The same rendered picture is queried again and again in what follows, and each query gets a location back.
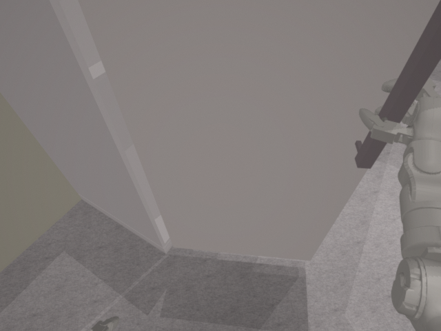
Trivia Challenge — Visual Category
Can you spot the left robot hand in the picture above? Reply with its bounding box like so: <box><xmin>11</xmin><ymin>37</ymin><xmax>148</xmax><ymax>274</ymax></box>
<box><xmin>90</xmin><ymin>317</ymin><xmax>119</xmax><ymax>331</ymax></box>

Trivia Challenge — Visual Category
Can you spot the fridge door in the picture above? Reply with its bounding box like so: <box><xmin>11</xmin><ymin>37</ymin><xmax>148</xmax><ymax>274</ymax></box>
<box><xmin>78</xmin><ymin>0</ymin><xmax>440</xmax><ymax>261</ymax></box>

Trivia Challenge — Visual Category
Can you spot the robot right upper arm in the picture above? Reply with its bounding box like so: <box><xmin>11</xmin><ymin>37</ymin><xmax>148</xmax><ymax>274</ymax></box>
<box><xmin>391</xmin><ymin>256</ymin><xmax>441</xmax><ymax>331</ymax></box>

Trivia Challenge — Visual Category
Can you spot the handle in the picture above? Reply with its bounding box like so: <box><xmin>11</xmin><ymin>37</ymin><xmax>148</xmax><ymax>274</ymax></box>
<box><xmin>355</xmin><ymin>0</ymin><xmax>441</xmax><ymax>169</ymax></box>

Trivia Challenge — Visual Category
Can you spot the right robot hand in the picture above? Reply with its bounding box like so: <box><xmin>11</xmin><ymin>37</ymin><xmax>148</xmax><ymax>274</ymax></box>
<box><xmin>359</xmin><ymin>78</ymin><xmax>441</xmax><ymax>146</ymax></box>

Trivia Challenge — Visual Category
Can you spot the robot right forearm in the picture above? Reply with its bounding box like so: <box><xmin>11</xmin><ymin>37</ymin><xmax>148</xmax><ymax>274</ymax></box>
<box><xmin>398</xmin><ymin>139</ymin><xmax>441</xmax><ymax>261</ymax></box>

